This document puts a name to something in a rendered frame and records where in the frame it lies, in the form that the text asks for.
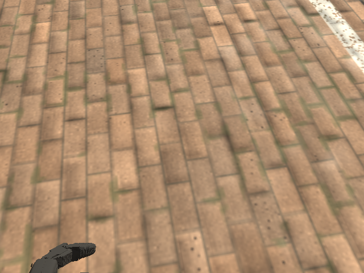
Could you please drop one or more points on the robot left hand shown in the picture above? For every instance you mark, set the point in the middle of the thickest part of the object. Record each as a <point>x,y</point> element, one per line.
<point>61,255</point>

